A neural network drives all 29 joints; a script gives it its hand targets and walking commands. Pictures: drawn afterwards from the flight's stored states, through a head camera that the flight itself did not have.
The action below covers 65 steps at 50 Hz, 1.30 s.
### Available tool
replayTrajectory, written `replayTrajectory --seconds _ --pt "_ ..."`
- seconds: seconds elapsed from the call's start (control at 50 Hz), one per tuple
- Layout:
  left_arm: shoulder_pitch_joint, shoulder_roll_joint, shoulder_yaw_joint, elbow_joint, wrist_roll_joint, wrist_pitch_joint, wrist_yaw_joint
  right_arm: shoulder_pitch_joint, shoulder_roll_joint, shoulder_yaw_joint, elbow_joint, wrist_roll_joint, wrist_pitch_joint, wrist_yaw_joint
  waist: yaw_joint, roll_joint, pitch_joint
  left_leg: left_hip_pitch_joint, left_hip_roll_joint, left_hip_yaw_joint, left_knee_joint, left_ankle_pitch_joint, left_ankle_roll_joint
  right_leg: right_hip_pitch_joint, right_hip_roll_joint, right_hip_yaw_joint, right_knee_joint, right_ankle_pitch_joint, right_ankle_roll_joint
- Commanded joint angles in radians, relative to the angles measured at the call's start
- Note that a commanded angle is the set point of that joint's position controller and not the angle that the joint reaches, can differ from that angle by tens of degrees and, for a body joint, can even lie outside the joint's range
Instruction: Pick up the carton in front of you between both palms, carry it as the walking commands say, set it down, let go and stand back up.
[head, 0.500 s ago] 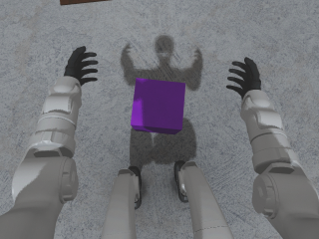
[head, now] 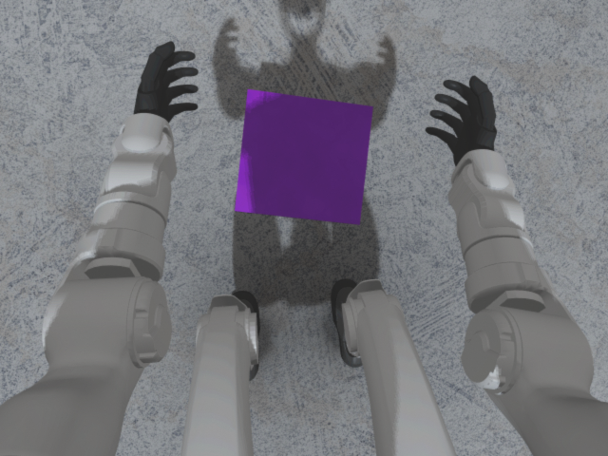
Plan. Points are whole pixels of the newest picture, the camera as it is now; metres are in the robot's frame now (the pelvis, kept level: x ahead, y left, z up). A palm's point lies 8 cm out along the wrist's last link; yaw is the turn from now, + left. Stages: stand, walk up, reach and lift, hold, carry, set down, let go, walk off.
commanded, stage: reach and lift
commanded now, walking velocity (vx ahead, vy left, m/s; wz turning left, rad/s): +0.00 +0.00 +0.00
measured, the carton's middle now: (299, 167) +0.47 -0.03 -0.44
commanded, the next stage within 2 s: none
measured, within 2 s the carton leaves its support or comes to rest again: leaves its support in 1.36 s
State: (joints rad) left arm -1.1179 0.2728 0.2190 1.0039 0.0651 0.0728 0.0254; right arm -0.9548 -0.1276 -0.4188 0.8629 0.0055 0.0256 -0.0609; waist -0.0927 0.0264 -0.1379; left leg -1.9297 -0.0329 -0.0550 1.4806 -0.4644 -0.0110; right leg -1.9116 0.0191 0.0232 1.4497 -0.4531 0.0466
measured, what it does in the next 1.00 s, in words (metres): lowers itself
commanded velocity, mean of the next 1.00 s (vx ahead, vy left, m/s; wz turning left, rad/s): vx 0.00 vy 0.00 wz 0.00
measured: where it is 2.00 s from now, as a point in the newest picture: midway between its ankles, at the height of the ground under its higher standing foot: (298, 344)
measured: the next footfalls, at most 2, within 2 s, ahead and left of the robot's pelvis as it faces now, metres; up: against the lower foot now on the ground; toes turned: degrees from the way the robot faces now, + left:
none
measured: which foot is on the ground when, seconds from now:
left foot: down 0.00-1.00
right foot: down 0.00-1.00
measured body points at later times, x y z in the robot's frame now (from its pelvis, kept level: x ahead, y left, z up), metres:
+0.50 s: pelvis -0.06 +0.00 -0.17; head +0.31 +0.00 +0.08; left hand +0.51 +0.15 -0.36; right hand +0.45 -0.22 -0.36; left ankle +0.06 +0.12 -0.53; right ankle +0.07 -0.13 -0.53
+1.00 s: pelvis -0.05 +0.00 -0.19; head +0.32 +0.01 +0.07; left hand +0.51 +0.14 -0.38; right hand +0.46 -0.20 -0.37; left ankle +0.06 +0.12 -0.53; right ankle +0.07 -0.13 -0.53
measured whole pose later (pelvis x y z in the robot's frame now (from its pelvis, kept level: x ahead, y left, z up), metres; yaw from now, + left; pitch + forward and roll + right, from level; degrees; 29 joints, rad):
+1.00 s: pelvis -0.05 +0.00 -0.19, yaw -2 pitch +39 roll -3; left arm -1.44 0.40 -0.06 1.19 -0.21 0.02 0.08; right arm -1.30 -0.24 -0.14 1.10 0.27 -0.02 -0.16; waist -0.08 -0.02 0.28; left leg -2.31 -0.03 -0.05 2.18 -0.55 -0.01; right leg -2.30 0.04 0.02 2.13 -0.52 0.07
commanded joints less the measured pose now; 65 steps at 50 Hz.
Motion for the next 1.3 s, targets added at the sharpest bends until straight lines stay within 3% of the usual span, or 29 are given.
replayTrajectory --seconds 0.0,0.08,0.16,0.28,0.36,0.44,0.54,0.62,0.68,0.94,1.02,1.1,1.2,1.28 --pt "-0.212 0.103 -0.049 -0.135 -0.053 -0.029 0.023 -0.13 -0.131 0.036 -0.096 0.054 -0.033 -0.013 -0.023 0.102 -0.955 0.615 -0.034 0.025 0.081 0.557 -0.023 0.316 0.047 -0.087 0.062 0.494 0.042" --pt "-0.268 0.148 -0.117 -0.188 -0.128 -0.026 0.041 -0.177 -0.185 0.103 -0.134 0.128 -0.028 -0.039 -0.03 0.111 -1.063 0.603 -0.031 0.037 0.195 0.517 -0.024 0.318 0.041 -0.097 0.177 0.477 0.042" --pt "-0.356 0.188 -0.153 -0.211 -0.178 -0.008 0.053 -0.257 -0.223 0.143 -0.167 0.18 -0.005 -0.058 -0.026 0.113 -1.101 0.575 -0.024 0.054 0.272 0.394 -0.021 0.296 0.035 -0.114 0.258 0.379 0.038" --pt "-0.479 0.223 -0.172 -0.064 -0.21 0.013 0.054 -0.403 -0.226 0.163 -0.054 0.197 0.024 -0.077 -0.025 0.086 -0.882 0.362 0.0 0.066 0.339 0.101 -0.016 0.213 0.006 -0.108 0.34 0.148 0.032" --pt "-0.546 0.245 -0.187 0.052 -0.227 -0.001 0.048 -0.488 -0.235 0.172 0.053 0.192 0.015 -0.08 -0.028 0.07 -0.753 0.265 0.015 0.057 0.391 0.018 -0.013 0.175 -0.005 -0.099 0.397 0.076 0.028" --pt "-0.597 0.263 -0.21 0.122 -0.249 -0.025 0.044 -0.557 -0.249 0.19 0.129 0.195 -0.008 -0.081 -0.027 0.057 -0.697 0.219 0.023 0.046 0.45 0.025 -0.013 0.171 -0.01 -0.089 0.458 0.089 0.027" --pt "-0.658 0.292 -0.25 0.085 -0.281 -0.056 0.055 -0.62 -0.281 0.212 0.111 0.231 -0.04 -0.093 -0.034 0.07 -0.792 0.277 0.025 0.043 0.517 0.114 -0.014 0.197 -0.006 -0.084 0.517 0.19 0.024" --pt "-0.63 0.27 -0.267 0.05 -0.283 -0.073 0.054 -0.565 -0.221 0.263 0.139 0.279 -0.052 -0.092 -0.002 0.077 -0.786 0.259 0.017 0.052 0.553 0.208 -0.01 0.233 0.008 -0.077 0.553 0.29 0.021" --pt "-0.578 0.256 -0.267 0.032 -0.28 -0.078 0.053 -0.503 -0.204 0.269 0.135 0.283 -0.056 -0.093 0.004 0.09 -0.817 0.303 0.015 0.055 0.567 0.265 -0.009 0.22 0.017 -0.08 0.561 0.323 0.023" --pt "-0.573 0.192 -0.269 0.098 -0.273 -0.072 0.057 -0.535 -0.175 0.264 0.14 0.257 -0.06 -0.096 -0.001 0.066 -0.685 0.219 0.009 0.035 0.52 0.146 -0.006 0.123 0.016 -0.088 0.539 0.195 0.023" --pt "-0.625 0.096 -0.315 0.107 -0.289 -0.078 0.06 -0.592 -0.096 0.307 0.146 0.281 -0.065 -0.094 0.004 0.069 -0.679 0.227 0.0 0.032 0.506 0.133 -0.001 0.139 0.028 -0.083 0.532 0.188 0.019" --pt "-0.648 0.044 -0.306 0.123 -0.249 -0.085 0.068 -0.596 -0.028 0.291 0.186 0.243 -0.067 -0.095 0.007 0.066 -0.658 0.213 -0.014 0.036 0.496 0.117 0.001 0.164 0.044 -0.082 0.526 0.179 0.017" --pt "-0.835 -0.58 -0.39 0.123 -0.22 -0.052 -0.058 -0.92 0.52 0.392 0.125 0.195 -0.031 0.047 0.022 0.086 -0.626 0.179 -0.059 0.048 0.511 0.116 0.013 0.106 0.086 -0.093 0.557 0.163 0.017" --pt "-0.831 -0.787 -0.343 0.075 -0.174 -0.018 -0.128 -0.978 0.73 0.384 0.054 0.134 0.023 0.126 0.031 0.056 -0.632 0.148 -0.085 0.081 0.527 0.135 0.024 0.098 0.113 -0.117 0.572 0.176 0.011"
